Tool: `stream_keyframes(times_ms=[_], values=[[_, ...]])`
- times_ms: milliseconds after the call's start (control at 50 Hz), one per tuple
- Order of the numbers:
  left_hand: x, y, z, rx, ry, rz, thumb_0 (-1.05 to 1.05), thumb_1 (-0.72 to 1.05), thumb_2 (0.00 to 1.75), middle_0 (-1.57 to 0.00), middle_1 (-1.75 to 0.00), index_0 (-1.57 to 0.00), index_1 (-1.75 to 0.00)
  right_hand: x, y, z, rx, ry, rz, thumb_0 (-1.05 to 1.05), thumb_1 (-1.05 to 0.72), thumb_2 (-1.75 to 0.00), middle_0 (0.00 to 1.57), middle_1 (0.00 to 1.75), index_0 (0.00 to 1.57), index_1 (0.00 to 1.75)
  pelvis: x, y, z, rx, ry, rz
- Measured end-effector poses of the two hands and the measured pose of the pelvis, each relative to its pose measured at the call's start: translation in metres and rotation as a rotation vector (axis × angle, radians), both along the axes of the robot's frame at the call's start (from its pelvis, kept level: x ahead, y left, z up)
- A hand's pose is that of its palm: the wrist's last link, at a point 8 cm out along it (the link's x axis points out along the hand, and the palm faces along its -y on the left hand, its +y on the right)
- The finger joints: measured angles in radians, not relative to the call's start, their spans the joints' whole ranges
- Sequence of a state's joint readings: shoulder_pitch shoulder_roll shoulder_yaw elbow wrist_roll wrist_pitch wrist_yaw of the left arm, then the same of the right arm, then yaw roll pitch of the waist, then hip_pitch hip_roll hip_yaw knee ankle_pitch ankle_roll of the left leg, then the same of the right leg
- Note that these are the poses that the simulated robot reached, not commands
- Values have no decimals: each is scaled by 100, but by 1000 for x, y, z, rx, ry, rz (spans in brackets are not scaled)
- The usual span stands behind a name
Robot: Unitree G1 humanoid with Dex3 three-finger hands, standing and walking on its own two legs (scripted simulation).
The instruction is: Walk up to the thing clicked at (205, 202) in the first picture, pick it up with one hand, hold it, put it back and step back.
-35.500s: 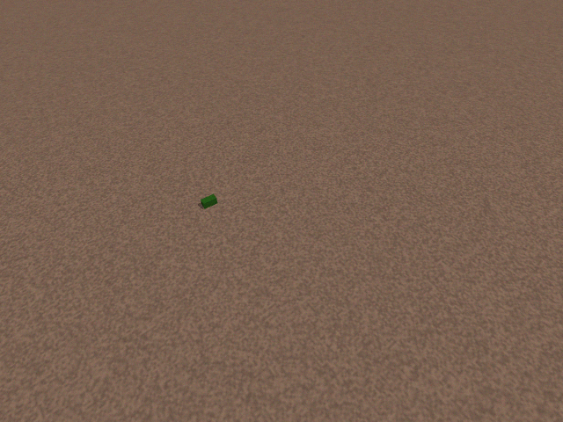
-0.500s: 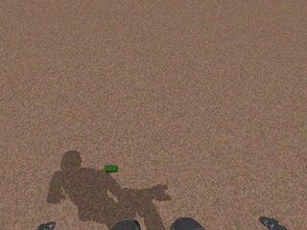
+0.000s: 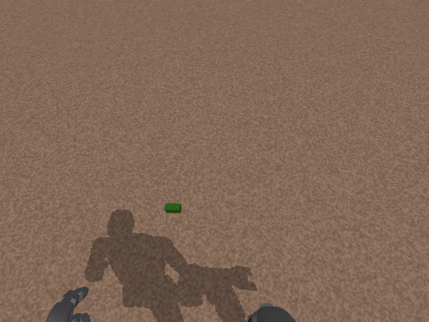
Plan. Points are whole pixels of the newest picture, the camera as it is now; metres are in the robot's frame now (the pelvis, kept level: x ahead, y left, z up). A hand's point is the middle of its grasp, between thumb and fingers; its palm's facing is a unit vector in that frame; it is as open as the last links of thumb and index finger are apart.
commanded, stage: step back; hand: left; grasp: from above
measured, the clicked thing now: (173, 208) +0.66 +0.22 -0.73
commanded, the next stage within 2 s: none
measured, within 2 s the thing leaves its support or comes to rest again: neither
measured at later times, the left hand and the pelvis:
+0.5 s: hand out of the picture -0.09 +0.24 -0.13, palm faces -0.06 -0.91 -0.41, open 7.4 cm; pelvis -0.17 -0.03 +0.01, yaw -5 degrees
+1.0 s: hand out of the picture -0.23 +0.24 -0.14, palm faces -0.06 -0.91 -0.40, open 7.4 cm; pelvis -0.34 -0.03 +0.00, yaw -4 degrees
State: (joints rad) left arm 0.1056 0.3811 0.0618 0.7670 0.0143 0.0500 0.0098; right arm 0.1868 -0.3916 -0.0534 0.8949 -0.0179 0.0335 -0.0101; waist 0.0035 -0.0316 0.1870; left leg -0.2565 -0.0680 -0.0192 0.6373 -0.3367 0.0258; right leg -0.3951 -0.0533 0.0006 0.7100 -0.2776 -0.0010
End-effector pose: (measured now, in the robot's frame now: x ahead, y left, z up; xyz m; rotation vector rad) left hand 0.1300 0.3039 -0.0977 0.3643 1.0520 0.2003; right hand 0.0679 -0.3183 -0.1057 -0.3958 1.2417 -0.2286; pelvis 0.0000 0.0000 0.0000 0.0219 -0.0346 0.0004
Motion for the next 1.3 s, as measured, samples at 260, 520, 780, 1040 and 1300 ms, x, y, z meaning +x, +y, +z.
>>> stream_keyframes(times_ms=[260, 520, 780, 1040, 1300], values=[[-101, 0, -8, -11, 105, -3, 0, 91, 90, -20, -30, -20, -30, -45, 5, 27, -8, -163, 8, 1, -91, -90, 21, 30, 20, 30, -81, -5, 9, -45, 1, -68], [-227, -23, 10, 36, 153, 18, 0, 90, 90, -21, -30, -21, -30, -159, -30, 3, 32, -107, -50, 1, -91, -90, 21, 30, 20, 30, -172, -25, 8, 3, -4, -72], [-267, -2, 0, 24, 29, 22, 0, 91, 90, -20, -30, -20, -30, -277, -3, 0, 22, 31, 4, 1, -91, -90, 21, 30, 20, 30, -266, -11, 2, -13, -5, 10], [-392, -30, -6, 24, 123, -3, 0, 91, 90, -20, -30, -20, -30, -315, -31, 0, 25, -161, 5, 1, -91, -90, 21, 30, 20, 30, -358, -34, -4, -60, -6, -63], [-480, -11, 6, 28, 99, 82, 0, 90, 90, -21, -30, -21, -30, -412, -23, -4, 40, -6, 13, 1, -91, -90, 21, 30, 20, 30, -406, -26, 4, 0, -5, 11]])
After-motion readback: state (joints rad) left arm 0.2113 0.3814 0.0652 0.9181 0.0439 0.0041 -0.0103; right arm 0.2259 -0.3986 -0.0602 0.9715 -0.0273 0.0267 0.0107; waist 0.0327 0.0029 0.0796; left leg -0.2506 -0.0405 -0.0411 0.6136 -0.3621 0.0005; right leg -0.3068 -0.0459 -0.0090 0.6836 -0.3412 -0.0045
